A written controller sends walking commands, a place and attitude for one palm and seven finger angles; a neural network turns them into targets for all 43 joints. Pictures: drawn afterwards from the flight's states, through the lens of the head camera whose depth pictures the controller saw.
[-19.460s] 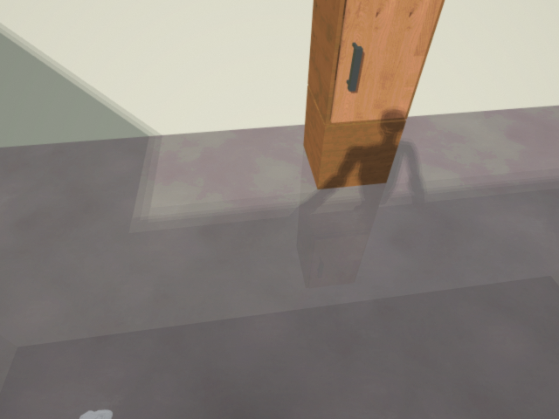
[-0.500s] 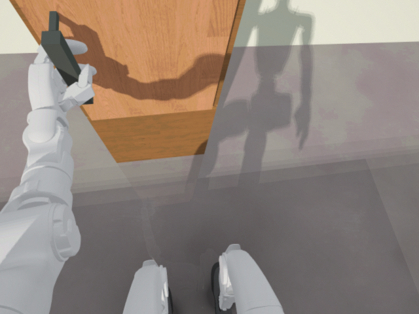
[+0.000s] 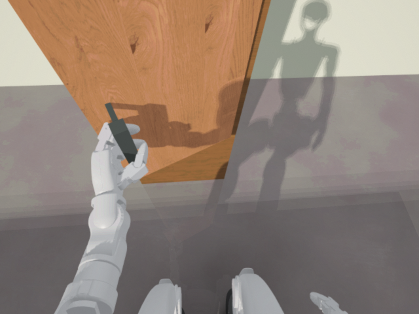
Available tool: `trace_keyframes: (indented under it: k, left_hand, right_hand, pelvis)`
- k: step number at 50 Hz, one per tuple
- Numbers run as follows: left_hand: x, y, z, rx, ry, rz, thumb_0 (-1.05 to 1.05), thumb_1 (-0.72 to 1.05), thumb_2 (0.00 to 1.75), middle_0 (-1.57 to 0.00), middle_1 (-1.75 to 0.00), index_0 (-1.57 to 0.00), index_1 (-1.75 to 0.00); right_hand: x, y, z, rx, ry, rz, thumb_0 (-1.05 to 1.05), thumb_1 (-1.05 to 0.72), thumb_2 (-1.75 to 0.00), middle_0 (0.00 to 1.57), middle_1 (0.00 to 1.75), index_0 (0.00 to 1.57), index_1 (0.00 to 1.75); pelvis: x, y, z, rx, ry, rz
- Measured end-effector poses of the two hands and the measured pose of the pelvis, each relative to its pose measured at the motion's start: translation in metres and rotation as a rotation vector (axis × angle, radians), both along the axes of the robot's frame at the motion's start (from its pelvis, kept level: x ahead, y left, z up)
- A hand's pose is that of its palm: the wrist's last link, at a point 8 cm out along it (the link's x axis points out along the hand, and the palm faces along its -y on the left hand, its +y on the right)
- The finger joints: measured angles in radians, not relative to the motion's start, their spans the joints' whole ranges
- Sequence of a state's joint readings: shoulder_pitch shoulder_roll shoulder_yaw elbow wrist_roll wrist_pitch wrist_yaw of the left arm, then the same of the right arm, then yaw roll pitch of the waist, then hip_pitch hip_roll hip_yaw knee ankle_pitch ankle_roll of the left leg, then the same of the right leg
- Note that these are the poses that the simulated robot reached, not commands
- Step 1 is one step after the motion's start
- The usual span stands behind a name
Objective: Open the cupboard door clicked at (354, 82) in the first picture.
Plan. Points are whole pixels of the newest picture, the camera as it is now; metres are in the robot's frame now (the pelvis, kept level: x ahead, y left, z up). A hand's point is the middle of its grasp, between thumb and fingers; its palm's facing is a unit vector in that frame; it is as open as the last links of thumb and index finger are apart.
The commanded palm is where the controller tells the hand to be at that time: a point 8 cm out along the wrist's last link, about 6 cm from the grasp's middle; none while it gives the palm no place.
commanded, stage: pull the door open along its arc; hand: left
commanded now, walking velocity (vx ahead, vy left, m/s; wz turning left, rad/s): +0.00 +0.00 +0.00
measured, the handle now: (125, 140) +0.44 +0.16 +0.01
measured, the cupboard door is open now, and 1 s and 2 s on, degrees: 24 49 51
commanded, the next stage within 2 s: open thumb and fingers to let go in 0.40 s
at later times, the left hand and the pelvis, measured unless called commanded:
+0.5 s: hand (202, 206) +0.30 +0.01 +0.01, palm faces +0.32 -0.95 -0.08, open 6.6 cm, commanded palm +0.26 +0.06 +0.01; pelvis +0.00 -0.04 +0.00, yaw +4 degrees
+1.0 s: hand (197, 203) +0.31 +0.02 +0.01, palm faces +0.42 -0.91 -0.05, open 12.3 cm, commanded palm +0.26 +0.06 +0.01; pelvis -0.03 -0.06 -0.01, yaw +5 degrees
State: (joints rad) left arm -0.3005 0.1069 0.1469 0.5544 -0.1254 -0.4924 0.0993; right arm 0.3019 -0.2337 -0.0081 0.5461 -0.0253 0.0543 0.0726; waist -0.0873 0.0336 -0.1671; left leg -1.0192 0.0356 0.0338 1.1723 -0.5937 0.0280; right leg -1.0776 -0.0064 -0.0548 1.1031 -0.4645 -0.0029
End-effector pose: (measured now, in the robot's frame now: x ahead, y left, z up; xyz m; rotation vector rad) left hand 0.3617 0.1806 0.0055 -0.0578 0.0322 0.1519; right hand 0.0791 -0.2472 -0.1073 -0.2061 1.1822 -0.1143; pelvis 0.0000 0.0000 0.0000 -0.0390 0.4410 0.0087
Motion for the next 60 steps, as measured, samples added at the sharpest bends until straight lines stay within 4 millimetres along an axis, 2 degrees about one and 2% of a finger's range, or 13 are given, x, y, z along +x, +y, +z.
trace_keyframes:
  k: [7,11,18,24,29,35,43,52,60]
  left_hand:
    - [-0.043,-0.048,0.002,-0.01,0.01,0.231,0.03,0.63,0.73,-0.3,-1.33,-0.36,-1.32]
    - [-0.06,-0.07,0.005,0.043,0.017,0.256,0.03,0.64,0.73,-0.3,-1.32,-0.35,-1.33]
    - [-0.084,-0.101,0.01,0.074,0.065,0.175,0.03,0.62,0.68,-0.29,-1.28,-0.34,-1.33]
    - [-0.094,-0.121,0.012,0.111,0.078,0.159,0.03,0.62,0.69,-0.28,-1.26,-0.34,-1.33]
    - [-0.089,-0.121,0.008,0.121,0.06,0.234,0.01,0.6,0.74,-0.32,-1.29,-0.35,-1.34]
    - [-0.087,-0.116,0.007,0.103,0.055,0.302,0.01,0.52,0.73,-0.35,-1.3,-0.36,-1.33]
    - [-0.093,-0.118,0.009,0.098,0.036,0.299,0.01,0.17,0.59,-0.34,-1.26,-0.35,-1.28]
    - [-0.093,-0.118,0.006,0.096,0.04,0.282,0.01,-0.31,0.38,-0.3,-1.19,-0.31,-1.2]
    - [-0.093,-0.112,0.007,0.094,0.032,0.269,0.0,-0.46,0.31,-0.26,-0.93,-0.27,-0.94]
  right_hand:
    - [0.058,0.014,-0.003,0.036,-0.15,0.121,0.01,-0.91,-0.9,0.2,0.3,0.2,0.3]
    - [0.08,0.024,-0.003,0.062,-0.219,0.163,0.01,-0.91,-0.9,0.2,0.3,0.2,0.3]
    - [0.099,0.033,0.004,0.122,-0.301,0.18,0.01,-0.91,-0.9,0.2,0.3,0.2,0.3]
    - [0.106,0.023,0.005,0.137,-0.341,0.201,0.01,-0.9,-0.9,0.2,0.3,0.2,0.3]
    - [0.105,0.005,-0.006,0.104,-0.328,0.223,0.01,-0.9,-0.9,0.2,0.3,0.2,0.3]
    - [0.091,-0.017,-0.015,0.073,-0.298,0.21,0.01,-0.91,-0.9,0.2,0.3,0.2,0.3]
    - [0.064,-0.033,-0.021,0.049,-0.252,0.175,0.01,-0.91,-0.9,0.2,0.3,0.2,0.3]
    - [0.047,-0.028,-0.021,0.042,-0.245,0.154,0.01,-0.91,-0.9,0.2,0.3,0.2,0.3]
    - [0.048,-0.009,-0.017,0.053,-0.267,0.171,0.01,-0.9,-0.9,0.2,0.3,0.2,0.3]
  pelvis:
    - [-0.003,-0.005,-0.004,0.014,-0.026,0.012]
    - [-0.006,-0.012,-0.006,0.024,-0.039,0.015]
    - [-0.005,-0.028,-0.001,0.039,-0.069,0.022]
    - [-0.002,-0.042,0.0,0.049,-0.077,0.04]
    - [-0.008,-0.053,-0.006,0.059,-0.073,0.057]
    - [-0.016,-0.062,-0.01,0.071,-0.068,0.065]
    - [-0.023,-0.065,-0.011,0.077,-0.071,0.065]
    - [-0.029,-0.057,-0.011,0.071,-0.078,0.055]
    - [-0.032,-0.046,-0.011,0.057,-0.083,0.049]
